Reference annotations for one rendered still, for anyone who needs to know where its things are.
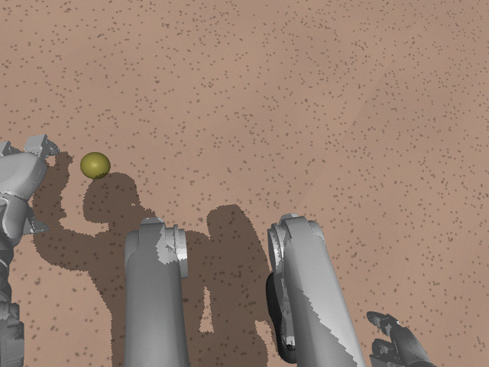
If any left robot arm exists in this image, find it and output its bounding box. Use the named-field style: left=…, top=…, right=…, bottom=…
left=0, top=193, right=28, bottom=367

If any right robot hand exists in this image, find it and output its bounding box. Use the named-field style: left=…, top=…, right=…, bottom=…
left=367, top=311, right=431, bottom=367

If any ball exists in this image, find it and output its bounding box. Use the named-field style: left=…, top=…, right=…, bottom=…
left=80, top=152, right=111, bottom=179

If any left robot hand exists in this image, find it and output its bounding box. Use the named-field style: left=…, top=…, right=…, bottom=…
left=0, top=134, right=60, bottom=235

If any right robot foot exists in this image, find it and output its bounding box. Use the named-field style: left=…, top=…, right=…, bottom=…
left=266, top=272, right=296, bottom=364

